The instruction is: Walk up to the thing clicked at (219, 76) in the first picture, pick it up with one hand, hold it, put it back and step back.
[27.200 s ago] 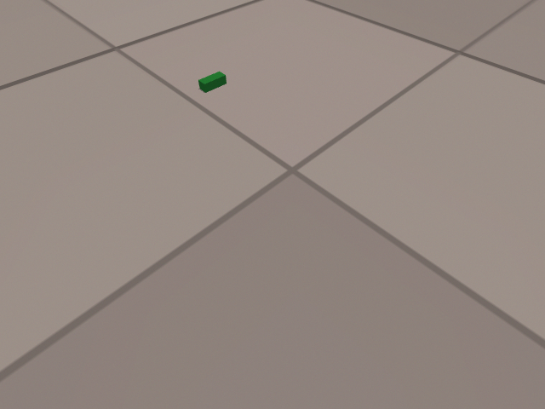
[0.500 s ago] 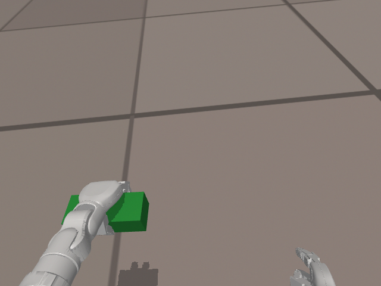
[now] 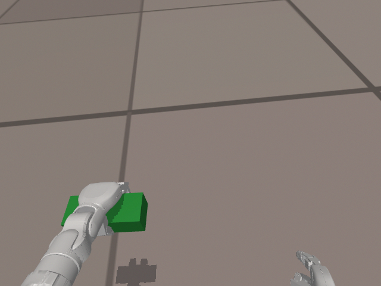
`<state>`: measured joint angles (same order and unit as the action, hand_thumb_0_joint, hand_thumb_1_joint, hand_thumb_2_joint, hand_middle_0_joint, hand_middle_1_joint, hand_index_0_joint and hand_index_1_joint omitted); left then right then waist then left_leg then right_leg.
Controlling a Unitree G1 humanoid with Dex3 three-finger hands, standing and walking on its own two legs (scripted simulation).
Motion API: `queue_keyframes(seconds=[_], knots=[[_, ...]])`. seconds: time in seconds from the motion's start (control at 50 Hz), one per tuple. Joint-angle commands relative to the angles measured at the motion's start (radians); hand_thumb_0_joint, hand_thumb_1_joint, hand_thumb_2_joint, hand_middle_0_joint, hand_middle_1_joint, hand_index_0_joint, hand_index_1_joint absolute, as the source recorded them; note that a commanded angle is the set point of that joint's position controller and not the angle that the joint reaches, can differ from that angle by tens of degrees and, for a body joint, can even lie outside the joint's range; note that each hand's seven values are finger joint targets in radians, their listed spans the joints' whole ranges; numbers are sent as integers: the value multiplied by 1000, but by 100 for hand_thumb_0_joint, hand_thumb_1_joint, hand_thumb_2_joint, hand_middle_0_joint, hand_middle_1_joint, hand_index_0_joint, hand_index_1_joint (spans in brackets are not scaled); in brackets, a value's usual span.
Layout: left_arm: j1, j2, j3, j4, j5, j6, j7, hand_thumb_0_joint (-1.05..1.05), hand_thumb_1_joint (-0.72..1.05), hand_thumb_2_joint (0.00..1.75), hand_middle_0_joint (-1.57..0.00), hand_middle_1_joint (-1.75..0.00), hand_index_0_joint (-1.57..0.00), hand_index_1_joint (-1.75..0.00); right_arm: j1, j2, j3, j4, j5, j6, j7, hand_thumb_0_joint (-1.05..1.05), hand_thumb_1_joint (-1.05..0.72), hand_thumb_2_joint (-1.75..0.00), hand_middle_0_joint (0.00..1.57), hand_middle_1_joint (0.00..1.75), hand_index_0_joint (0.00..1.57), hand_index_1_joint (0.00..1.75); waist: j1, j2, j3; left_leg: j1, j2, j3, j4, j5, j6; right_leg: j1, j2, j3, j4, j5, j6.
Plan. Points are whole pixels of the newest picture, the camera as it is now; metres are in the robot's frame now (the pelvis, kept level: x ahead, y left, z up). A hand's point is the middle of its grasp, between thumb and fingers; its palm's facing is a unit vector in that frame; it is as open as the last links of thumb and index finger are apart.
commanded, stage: crouch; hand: left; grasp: from above
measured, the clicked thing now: (107, 213) +0.29 +0.23 -0.07
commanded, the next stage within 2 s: lower in 1.86 s
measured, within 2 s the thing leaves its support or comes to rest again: neither
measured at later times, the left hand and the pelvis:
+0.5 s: hand (129, 224) +0.34 +0.23 -0.26, palm faces -0.41 +0.03 -0.91, open 10.5 cm; pelvis -0.05 +0.01 -0.15, yaw +1 degrees
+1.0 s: hand (142, 234) +0.37 +0.24 -0.47, palm faces -0.45 -0.02 -0.89, open 10.5 cm; pelvis -0.07 +0.01 -0.32, yaw +0 degrees
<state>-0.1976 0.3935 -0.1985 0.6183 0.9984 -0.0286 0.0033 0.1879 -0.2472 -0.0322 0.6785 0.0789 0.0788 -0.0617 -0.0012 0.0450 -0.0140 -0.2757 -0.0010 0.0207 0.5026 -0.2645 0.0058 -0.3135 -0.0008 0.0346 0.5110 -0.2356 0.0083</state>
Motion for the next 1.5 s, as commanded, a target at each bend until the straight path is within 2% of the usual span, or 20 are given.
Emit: queue_keyframes(seconds=[0.0, 0.08, 0.18, 0.26, 0.3, 0.38, 0.48, 0.5, 0.54, 0.62, 0.72, 0.74, 0.86, 0.94, 0.96, 1.18, 1.3, 1.34, 1.38, 1.48], knots=[[-300, 167, 90, -72, 37, -18, 120, 0, 33, 92, -73, -85, -74, -84, -44, -130, -46, -104, -17, -37, -1, 0, -89, -90, 20, 30, 20, 30, -18, -56, -196, 42, -19, -4, -2, 219, 2, -6, 27, -26, -23, 164, -25], [-407, 172, 87, 17, 75, -24, 200, 0, 34, 90, -73, -87, -75, -86, -1, -142, -62, -70, -35, -33, 14, 0, -89, -90, 20, 30, 20, 30, -36, -41, -268, -35, -20, -1, 108, 222, -1, -82, 26, -25, 74, 175, -25], [-520, 114, 58, 228, 130, -32, 291, 0, 38, 89, -75, -89, -78, -87, 72, -149, -80, -44, -60, -48, 34, 0, -89, -90, 20, 30, 20, 30, -84, -52, -334, -279, -22, -1, 340, 134, 0, -310, 24, -23, 271, 110, -29], [-630, 148, 87, 302, 148, -42, 349, 0, 40, 89, -77, -92, -80, -89, 94, -163, -89, -53, -73, -63, 45, 0, -90, -90, 20, 30, 20, 30, -75, -16, -438, -475, -21, -4, 510, 85, 2, -479, 29, -32, 447, 54, -37], [-665, 169, 100, 355, 168, -42, 371, 0, 44, 91, -79, -93, -83, -90, 106, -174, -95, -53, -80, -69, 46, 0, -90, -90, 20, 30, 20, 30, -87, 29, -485, -547, -23, -7, 576, 25, 1, -575, 30, -37, 519, 0, -42], [-742, 191, 118, 396, 164, -37, 396, 0, 50, 97, -84, -95, -87, -93, 127, -180, -100, -45, -92, -84, 41, 0, -89, -90, 20, 30, 20, 30, -100, 37, -578, -728, -22, -24, 706, -70, 6, -712, 28, -48, 661, -74, -46], [-811, 232, 149, 391, 162, -14, 401, 0, 49, 96, -83, -95, -86, -92, 140, -190, -108, -40, -105, -97, 33, 0, -89, -90, 20, 30, 20, 30, -106, 64, -703, -828, -14, -52, 813, -143, 2, -868, 23, -65, 802, -147, -53], [-845, 266, 167, 396, 164, -12, 401, 0, 49, 100, -84, -95, -86, -93, 143, -197, -108, -35, -107, -99, 32, 0, -89, -90, 20, 30, 20, 30, -117, 68, -707, -865, -14, -55, 832, -176, 1, -895, 24, -64, 823, -172, -54], [-830, 252, 166, 474, 160, -3, 396, 0, 48, 100, -84, -97, -86, -94, 146, -192, -97, -26, -113, -105, 33, 0, -89, -90, 20, 30, 20, 30, -134, 48, -663, -963, -16, -57, 875, -227, 4, -967, 22, -68, 870, -215, -53], [-890, 274, 177, 464, 147, -18, 380, 0, 49, 98, -84, -94, -86, -92, 149, -195, -98, -25, -120, -119, 38, 0, -89, -90, 20, 30, 20, 30, -145, 54, -733, -1048, -25, -56, 964, -297, 9, -1043, 26, -72, 945, -289, -58], [-954, 311, 190, 508, 169, -68, 367, 0, 53, 101, -87, -95, -90, -93, 167, -200, -80, -2, -132, -142, 59, 0, -89, -90, 20, 30, 20, 30, -192, 64, -731, -1154, -27, -84, 1075, -340, 11, -1207, 16, -88, 1055, -327, -53], [-980, 333, 200, 468, 172, -77, 377, 0, 53, 100, -87, -94, -89, -92, 162, -199, -77, -1, -133, -143, 61, 0, -89, -90, 20, 30, 20, 30, -167, 109, -769, -1165, -31, -65, 1095, -330, 11, -1204, 20, -84, 1073, -321, -58], [-1026, 335, 215, 504, 204, -92, 411, 0, 57, 104, -90, -97, -92, -95, 194, -212, -69, 33, -155, -160, 96, 0, -89, -90, 20, 30, 20, 30, -201, 183, -838, -1138, -23, -92, 1194, -211, -2, -1336, 8, -111, 1197, -232, -60], [-1050, 362, 237, 523, 212, -87, 428, 0, 54, 102, -89, -93, -91, -91, 206, -216, -70, 38, -168, -162, 119, 0, -90, -90, 20, 30, 20, 30, -203, 216, -890, -1133, -23, -78, 1270, -134, -1, -1357, 6, -113, 1253, -174, -58], [-1061, 344, 226, 531, 216, -85, 427, 0, 53, 103, -89, -93, -90, -91, 210, -220, -68, 41, -172, -160, 122, 0, -90, -90, 20, 30, 20, 30, -218, 204, -883, -1156, -24, -72, 1289, -138, 3, -1365, 7, -115, 1256, -171, -55], [-1073, 408, 258, 631, 221, -97, 434, 0, 55, 101, -90, -90, -92, -89, 199, -226, -55, 43, -187, -153, 154, 0, -90, -90, 20, 30, 20, 30, -234, 195, -801, -1320, -25, -50, 1407, -190, 14, -1418, 17, -123, 1354, -187, -52], [-1102, 447, 274, 659, 233, -112, 437, 0, 55, 99, -89, -92, -91, -90, 210, -231, -43, 48, -197, -150, 165, 0, -90, -90, 20, 30, 20, 30, -240, 205, -820, -1365, -28, -40, 1470, -164, 17, -1420, 23, -124, 1407, -156, -49], [-1133, 472, 283, 662, 232, -117, 442, 0, 55, 101, -90, -91, -92, -89, 200, -234, -41, 49, -195, -147, 168, 0, -90, -90, 20, 30, 20, 30, -237, 207, -826, -1406, -28, -35, 1486, -188, 21, -1426, 28, -125, 1422, -172, -49], [-1141, 441, 263, 685, 230, -124, 439, 0, 55, 99, -89, -93, -91, -91, 198, -228, -36, 51, -202, -148, 172, 0, -90, -90, 20, 30, 20, 30, -260, 185, -779, -1439, -28, -36, 1500, -225, 25, -1449, 30, -129, 1421, -202, -47], [-1158, 493, 277, 724, 247, -131, 448, 0, 54, 100, -90, -90, -91, -89, 193, -239, -27, 58, -206, -147, 173, 0, -90, -90, 20, 30, 20, 30, -251, 215, -779, -1459, -30, -38, 1517, -266, 20, -1493, 33, -140, 1462, -248, -53]])
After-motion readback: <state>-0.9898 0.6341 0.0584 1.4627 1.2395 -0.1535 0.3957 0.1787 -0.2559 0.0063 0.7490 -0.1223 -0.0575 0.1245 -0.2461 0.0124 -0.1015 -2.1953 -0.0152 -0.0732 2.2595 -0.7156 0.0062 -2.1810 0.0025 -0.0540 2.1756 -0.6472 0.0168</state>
